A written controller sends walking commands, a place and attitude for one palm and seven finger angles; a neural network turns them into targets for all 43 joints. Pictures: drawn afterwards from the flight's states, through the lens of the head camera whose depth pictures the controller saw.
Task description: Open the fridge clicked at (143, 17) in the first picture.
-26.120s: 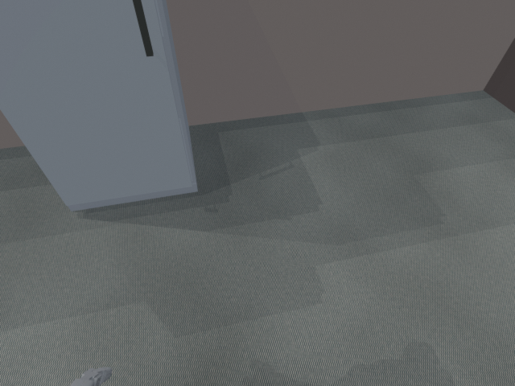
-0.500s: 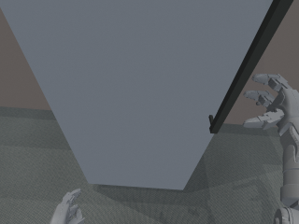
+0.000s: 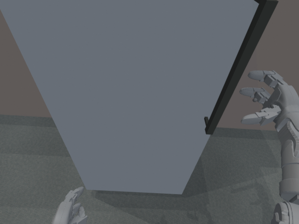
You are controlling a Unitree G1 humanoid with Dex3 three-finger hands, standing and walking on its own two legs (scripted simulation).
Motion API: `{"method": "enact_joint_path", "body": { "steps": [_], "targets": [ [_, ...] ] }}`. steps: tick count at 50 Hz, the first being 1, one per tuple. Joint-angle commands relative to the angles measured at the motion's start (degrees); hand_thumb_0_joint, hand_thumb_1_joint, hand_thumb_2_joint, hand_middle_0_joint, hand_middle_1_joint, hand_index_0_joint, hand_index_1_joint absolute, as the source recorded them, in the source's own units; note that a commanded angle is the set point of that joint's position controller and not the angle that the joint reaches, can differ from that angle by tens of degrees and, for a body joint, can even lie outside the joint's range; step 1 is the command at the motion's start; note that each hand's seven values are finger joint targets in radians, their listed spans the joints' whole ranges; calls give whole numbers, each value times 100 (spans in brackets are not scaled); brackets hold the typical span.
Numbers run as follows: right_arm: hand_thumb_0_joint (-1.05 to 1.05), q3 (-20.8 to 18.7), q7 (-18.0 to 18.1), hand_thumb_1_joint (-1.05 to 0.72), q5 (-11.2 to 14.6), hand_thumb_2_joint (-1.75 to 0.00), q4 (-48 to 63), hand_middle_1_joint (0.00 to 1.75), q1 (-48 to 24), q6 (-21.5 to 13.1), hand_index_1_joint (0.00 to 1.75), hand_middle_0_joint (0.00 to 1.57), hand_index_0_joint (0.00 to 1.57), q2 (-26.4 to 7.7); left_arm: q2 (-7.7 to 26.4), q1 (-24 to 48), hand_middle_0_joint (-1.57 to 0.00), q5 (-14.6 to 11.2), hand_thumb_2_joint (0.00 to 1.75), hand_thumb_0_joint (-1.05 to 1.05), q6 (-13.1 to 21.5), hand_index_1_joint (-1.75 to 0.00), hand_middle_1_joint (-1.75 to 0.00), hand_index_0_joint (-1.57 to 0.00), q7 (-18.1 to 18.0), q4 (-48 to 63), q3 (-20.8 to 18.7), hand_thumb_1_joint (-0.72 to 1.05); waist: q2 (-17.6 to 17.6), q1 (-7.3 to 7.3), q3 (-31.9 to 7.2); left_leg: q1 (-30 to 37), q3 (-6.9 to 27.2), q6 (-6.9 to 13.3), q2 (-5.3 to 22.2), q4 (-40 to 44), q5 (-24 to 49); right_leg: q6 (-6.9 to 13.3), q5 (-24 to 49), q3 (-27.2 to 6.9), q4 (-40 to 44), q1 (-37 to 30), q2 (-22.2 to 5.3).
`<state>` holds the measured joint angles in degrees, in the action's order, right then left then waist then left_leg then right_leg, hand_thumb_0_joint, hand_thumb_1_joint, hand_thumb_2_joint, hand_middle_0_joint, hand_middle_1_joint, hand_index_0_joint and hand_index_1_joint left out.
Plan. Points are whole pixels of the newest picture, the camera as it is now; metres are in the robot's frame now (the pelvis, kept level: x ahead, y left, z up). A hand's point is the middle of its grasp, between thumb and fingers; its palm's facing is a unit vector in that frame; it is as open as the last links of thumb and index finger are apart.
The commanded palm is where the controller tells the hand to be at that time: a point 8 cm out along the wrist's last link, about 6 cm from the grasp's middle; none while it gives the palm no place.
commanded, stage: move the hooked fingers beside the handle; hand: right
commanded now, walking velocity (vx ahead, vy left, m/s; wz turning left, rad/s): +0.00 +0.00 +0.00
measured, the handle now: (227, 80) +0.44 -0.17 +0.21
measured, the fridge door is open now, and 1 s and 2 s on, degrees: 0 0 0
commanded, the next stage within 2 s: none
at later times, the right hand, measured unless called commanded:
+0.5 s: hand (244, 109) +0.37 -0.21 +0.17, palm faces -0.03 +1.00 -0.02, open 14.0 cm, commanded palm +0.35 -0.27 +0.18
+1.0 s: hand (249, 105) +0.38 -0.22 +0.18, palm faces +0.04 +1.00 -0.02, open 13.9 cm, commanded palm +0.35 -0.27 +0.18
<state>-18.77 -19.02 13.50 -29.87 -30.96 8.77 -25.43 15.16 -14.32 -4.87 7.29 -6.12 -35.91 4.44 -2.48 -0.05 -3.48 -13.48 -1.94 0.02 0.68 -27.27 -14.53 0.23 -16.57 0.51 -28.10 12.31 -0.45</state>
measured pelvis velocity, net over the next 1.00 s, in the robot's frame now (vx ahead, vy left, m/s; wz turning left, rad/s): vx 0.00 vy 0.00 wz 0.01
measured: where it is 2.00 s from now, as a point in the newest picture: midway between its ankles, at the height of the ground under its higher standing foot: outside the picture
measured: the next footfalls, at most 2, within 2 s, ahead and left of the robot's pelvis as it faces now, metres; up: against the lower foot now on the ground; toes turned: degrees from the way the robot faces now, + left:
none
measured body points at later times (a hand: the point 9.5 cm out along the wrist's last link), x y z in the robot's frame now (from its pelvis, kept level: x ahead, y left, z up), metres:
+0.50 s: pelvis +0.00 +0.00 +0.00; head -0.01 +0.02 +0.45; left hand +0.14 +0.25 -0.09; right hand +0.36 -0.26 +0.18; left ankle +0.00 +0.12 -0.74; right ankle -0.02 -0.12 -0.74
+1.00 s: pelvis +0.00 +0.00 +0.00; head -0.01 +0.01 +0.45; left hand +0.15 +0.24 -0.09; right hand +0.37 -0.28 +0.18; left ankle +0.00 +0.12 -0.74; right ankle -0.02 -0.12 -0.74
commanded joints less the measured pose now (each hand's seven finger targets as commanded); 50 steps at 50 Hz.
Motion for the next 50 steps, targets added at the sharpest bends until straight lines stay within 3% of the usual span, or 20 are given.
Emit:
{"method": "enact_joint_path", "body": {
  "steps": [1, 4, 5, 8, 9, 13, 14, 18, 21, 23, 26, 29, 31, 34, 37, 41, 43, 44, 46, 50],
  "targets": [
    [0, -353, -97, 50, 69, -30, 604, 120, -1427, 150, 120, 30, 30, -1218, 852, 376, -20, 0, 90, 0, 158, -30, -30, -20, -5, 906, -391, 90, 535, -33, -875, 233, -61, 151, -28, 205, 1577, 154, 1396, -34, 292, -43, 14],
    [0, -352, 14, 50, 150, -30, 1985, 120, -2302, -435, 120, 30, 30, -1330, 716, 506, -20, 42, 90, 0, 215, -30, -30, -20, 0, 1089, -377, 90, 160, -3, -1596, 466, 19, 168, -56, 124, 1749, 164, 1688, -41, 184, -542, -1],
    [0, -620, 93, 50, 152, -30, 2524, 120, -2658, -682, 120, 30, 30, -1653, 698, 528, -20, 72, 90, 0, 256, -30, -30, -20, -9, 1119, -379, 90, -110, -36, -1954, 614, 74, 171, -65, 134, 1803, 164, 1781, -60, 190, -734, 12],
    [0, -837, 225, 50, 169, -30, 2562, 120, -2912, -1054, 120, 30, 30, -1798, 652, 464, -20, 115, 90, 0, 337, -30, -30, -20, -82, 969, -325, 90, -173, 33, -2007, 755, 61, 160, -98, 144, 1867, 155, 1838, -42, 230, -854, 11],
    [0, -894, 248, 50, 124, -30, 2383, 120, -2734, -1035, 120, 30, 30, -1917, 668, 443, -20, 114, 90, 0, 324, -30, -30, -20, -90, 914, -333, 90, -162, 0, -1862, 709, 77, 152, -97, 199, 1731, 166, 1724, -21, 246, -780, -21],
    [0, -319, 121, 50, -2, -30, 806, 120, -1992, -391, 120, 30, 30, -1229, 737, 354, -20, 29, 90, 0, 281, -30, -30, -20, -136, 689, -312, 90, -329, 83, -686, 146, -8, 175, -60, 346, 1225, 137, 1161, -15, 424, -281, -7],
    [0, -265, 62, 50, -23, -30, 475, 120, -1849, -214, 120, 30, 30, -1168, 800, 286, -20, 18, 90, 0, 247, -30, -30, -20, -115, 666, -347, 90, -15, 92, -631, 137, -39, 175, -62, 377, 1251, 138, 1162, -22, 425, -207, -11],
    [0, 77, -132, 50, 78, -30, 900, 120, -1626, 35, 120, 30, 30, -758, 789, 378, -20, 0, 90, 0, 217, -30, -30, -20, -12, 921, -384, 90, 142, 29, -1025, 202, -70, 175, -52, 215, 1587, 150, 1474, -38, 294, -306, 9],
    [0, -316, -53, 50, 236, -30, 1921, 120, -1988, -370, 120, 30, 30, -1137, 731, 490, -20, 36, 90, 0, 261, -30, -30, -20, 14, 1068, -392, 90, 264, -63, -1678, 532, -1, 171, -81, 154, 1796, 161, 1686, -46, 225, -571, 20],
    [0, -570, 103, 50, 262, -30, 2342, 120, -2362, -659, 120, 30, 30, -1375, 684, 534, -20, 75, 90, 0, 304, -30, -30, -20, -10, 1056, -369, 90, 125, -78, -1797, 619, 33, 163, -98, 169, 1750, 154, 1668, -45, 258, -660, 25],
    [0, -977, 379, 50, 120, -30, 2136, 120, -2326, -796, 120, 30, 30, -1812, 669, 502, -20, 107, 90, 0, 307, -30, -30, -20, -52, 919, -331, 90, 144, -95, -1447, 634, 46, 149, -93, 240, 1513, 164, 1468, -43, 370, -482, 1],
    [0, -866, 400, 50, -47, -30, 1526, 120, -2062, -551, 120, 30, 30, -1773, 713, 437, -20, 89, 90, 0, 236, -30, -30, -20, -83, 804, -347, 90, 30, -52, -1121, 524, 52, 142, -63, 316, 1431, 174, 1334, 28, 406, -334, -10],
    [0, -528, 265, 50, -76, -30, 1094, 120, -1971, -300, 120, 30, 30, -1438, 719, 424, -20, 61, 90, 0, 197, -30, -30, -20, -95, 796, -319, 90, -112, 7, -897, 414, 36, 152, -36, 327, 1444, 160, 1282, 32, 432, -236, 15],
    [0, -55, -32, 50, 3, -30, 1036, 120, -2007, -164, 120, 30, 30, -977, 751, 391, -20, 13, 90, 0, 194, -30, -30, -20, -80, 859, -367, 90, -117, 124, -1013, 278, 9, 170, -68, 319, 1541, 163, 1372, 40, 330, -382, 4],
    [0, -22, -196, 50, 178, -30, 1579, 120, -2095, -315, 120, 30, 30, -924, 735, 451, -20, 24, 90, 0, 258, -30, -30, -20, -60, 959, -373, 90, 51, 97, -1436, 396, 2, 168, -87, 227, 1810, 174, 1593, -2, 234, -596, 27],
    [0, -398, -52, 50, 303, -30, 1857, 120, -2190, -528, 120, 30, 30, -1231, 709, 506, -20, 49, 90, 0, 303, -30, -30, -20, -64, 934, -360, 90, 182, 8, -1464, 404, 24, 153, -106, 246, 1644, 172, 1469, -41, 241, -587, 38],
    [0, -486, 103, 50, 219, -30, 1656, 120, -2251, -488, 120, 30, 30, -1317, 713, 491, -20, 56, 90, 0, 271, -30, -30, -20, -82, 874, -335, 90, 199, 13, -1182, 334, -12, 146, -93, 265, 1458, 154, 1340, -55, 326, -399, 30],
    [0, -725, 208, 50, 150, -30, 1485, 120, -2168, -460, 120, 30, 30, -1640, 743, 459, -20, 68, 90, 0, 243, -30, -30, -20, -76, 819, -360, 90, 318, -27, -1100, 330, 21, 130, -94, 325, 1350, 168, 1261, -31, 322, -329, 21],
    [0, -665, 315, 50, 0, -30, 1587, 120, -2250, -424, 120, 30, 30, -1602, 699, 494, -20, 77, 90, 0, 207, -30, -30, -20, -76, 865, -334, 90, -53, -32, -1141, 439, 28, 152, -49, 274, 1437, 157, 1380, -21, 373, -312, 33],
    [0, -490, 249, 50, -31, -30, 1649, 120, -2148, -435, 120, 30, 30, -1429, 686, 477, -20, 75, 90, 0, 188, -30, -30, -20, -58, 934, -337, 90, -272, -43, -1401, 580, 37, 186, -56, 216, 1797, 146, 1708, 3, 317, -487, 16]
  ]
}}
